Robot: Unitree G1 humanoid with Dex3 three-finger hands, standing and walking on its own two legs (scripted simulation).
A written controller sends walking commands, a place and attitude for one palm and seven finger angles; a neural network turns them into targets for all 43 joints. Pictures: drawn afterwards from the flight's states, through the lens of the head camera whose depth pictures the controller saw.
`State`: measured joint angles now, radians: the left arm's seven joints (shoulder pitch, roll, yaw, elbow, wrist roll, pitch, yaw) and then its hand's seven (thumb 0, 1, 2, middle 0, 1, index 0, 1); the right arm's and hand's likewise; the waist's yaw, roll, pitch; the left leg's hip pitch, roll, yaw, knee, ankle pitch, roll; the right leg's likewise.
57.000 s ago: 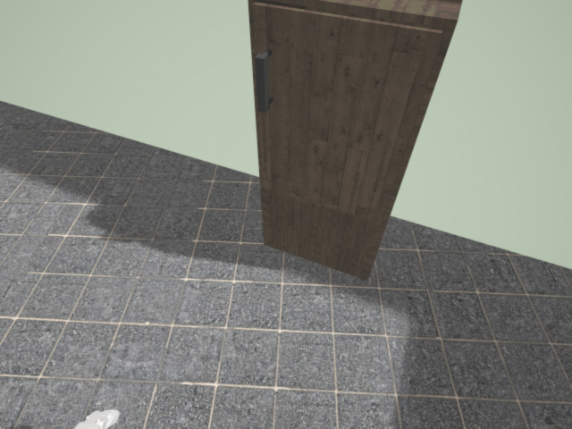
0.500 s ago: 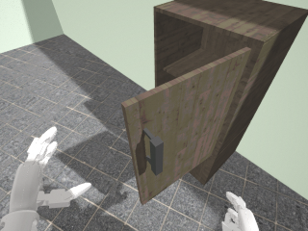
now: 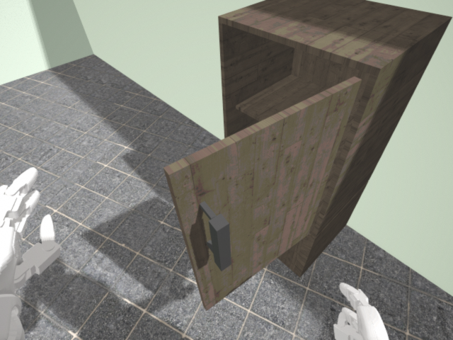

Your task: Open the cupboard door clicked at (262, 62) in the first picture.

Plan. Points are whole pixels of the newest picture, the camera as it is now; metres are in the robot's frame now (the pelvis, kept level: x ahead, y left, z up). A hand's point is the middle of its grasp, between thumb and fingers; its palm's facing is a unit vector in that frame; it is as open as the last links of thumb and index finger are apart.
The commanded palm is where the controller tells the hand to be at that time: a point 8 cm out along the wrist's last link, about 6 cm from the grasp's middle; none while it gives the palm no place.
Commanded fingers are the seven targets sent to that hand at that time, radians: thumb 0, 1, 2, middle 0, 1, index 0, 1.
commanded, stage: draw the hand back to the body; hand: left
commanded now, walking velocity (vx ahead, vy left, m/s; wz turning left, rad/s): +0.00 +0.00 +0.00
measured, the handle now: (214, 236) +0.29 +0.06 +0.03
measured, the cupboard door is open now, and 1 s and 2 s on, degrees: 82 82 82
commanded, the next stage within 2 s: step back with the hand held close in 0.22 s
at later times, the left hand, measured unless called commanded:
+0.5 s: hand (67, 242) +0.19 +0.24 +0.15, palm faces +0.39 -0.79 -0.48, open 7.4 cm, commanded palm +0.13 +0.28 +0.17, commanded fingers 0.00 0.90 0.90 -0.20 -0.30 -0.20 -0.30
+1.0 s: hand out of the picture +0.10 +0.30 +0.15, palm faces +0.38 -0.77 -0.51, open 7.4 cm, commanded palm +0.03 +0.33 +0.17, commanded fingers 0.00 0.90 0.90 -0.20 -0.30 -0.20 -0.30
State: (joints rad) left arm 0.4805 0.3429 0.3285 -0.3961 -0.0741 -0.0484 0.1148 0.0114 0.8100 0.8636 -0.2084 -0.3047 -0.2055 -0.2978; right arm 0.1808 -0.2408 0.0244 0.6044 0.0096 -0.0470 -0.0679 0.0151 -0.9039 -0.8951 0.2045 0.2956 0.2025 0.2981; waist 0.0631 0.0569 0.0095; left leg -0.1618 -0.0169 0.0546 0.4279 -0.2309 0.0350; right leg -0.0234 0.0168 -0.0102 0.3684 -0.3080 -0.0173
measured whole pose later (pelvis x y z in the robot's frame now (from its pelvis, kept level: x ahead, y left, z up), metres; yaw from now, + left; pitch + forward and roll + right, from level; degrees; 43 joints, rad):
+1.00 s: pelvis -0.10 +0.03 -0.01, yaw +1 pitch -1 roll -3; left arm 0.57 0.44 0.42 -0.51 -0.03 -0.16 0.13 0.02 0.89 0.90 -0.22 -0.31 -0.21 -0.30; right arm 0.21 -0.22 0.00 0.52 0.02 0.00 -0.09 0.01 -0.90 -0.90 0.20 0.30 0.20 0.30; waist -0.01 0.03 0.05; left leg -0.40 -0.01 0.05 0.52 -0.13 0.09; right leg -0.25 0.05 0.01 0.56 -0.29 0.01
